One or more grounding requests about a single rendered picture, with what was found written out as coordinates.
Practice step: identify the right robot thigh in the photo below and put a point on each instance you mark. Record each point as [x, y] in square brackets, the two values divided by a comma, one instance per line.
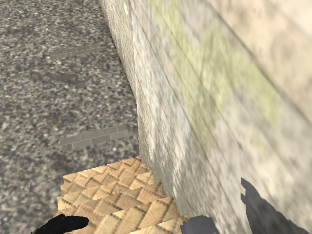
[199, 224]

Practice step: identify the left robot hand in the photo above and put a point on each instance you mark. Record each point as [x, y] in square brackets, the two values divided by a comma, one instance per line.
[61, 224]

